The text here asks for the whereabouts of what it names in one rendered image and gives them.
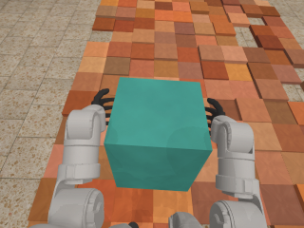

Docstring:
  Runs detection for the left robot forearm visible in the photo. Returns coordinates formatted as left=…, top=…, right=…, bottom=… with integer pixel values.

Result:
left=47, top=104, right=106, bottom=223

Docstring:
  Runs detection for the left robot upper arm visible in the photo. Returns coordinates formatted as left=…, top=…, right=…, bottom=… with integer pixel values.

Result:
left=29, top=188, right=105, bottom=228

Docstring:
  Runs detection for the right robot forearm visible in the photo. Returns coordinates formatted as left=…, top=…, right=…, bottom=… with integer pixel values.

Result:
left=210, top=115, right=268, bottom=228

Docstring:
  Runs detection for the carton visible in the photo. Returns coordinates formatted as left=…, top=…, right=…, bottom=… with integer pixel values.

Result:
left=104, top=77, right=213, bottom=192

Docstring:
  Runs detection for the robot left hand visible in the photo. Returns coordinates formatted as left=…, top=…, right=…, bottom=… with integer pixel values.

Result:
left=91, top=88, right=115, bottom=125

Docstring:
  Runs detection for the right robot upper arm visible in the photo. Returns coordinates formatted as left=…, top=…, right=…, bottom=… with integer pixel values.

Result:
left=209, top=199, right=267, bottom=228

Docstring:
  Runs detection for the robot right hand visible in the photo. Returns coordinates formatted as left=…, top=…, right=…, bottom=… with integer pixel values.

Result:
left=204, top=98, right=226, bottom=136

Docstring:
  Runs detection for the robot right thigh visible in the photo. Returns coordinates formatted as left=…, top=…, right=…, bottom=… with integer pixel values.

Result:
left=168, top=212, right=203, bottom=228

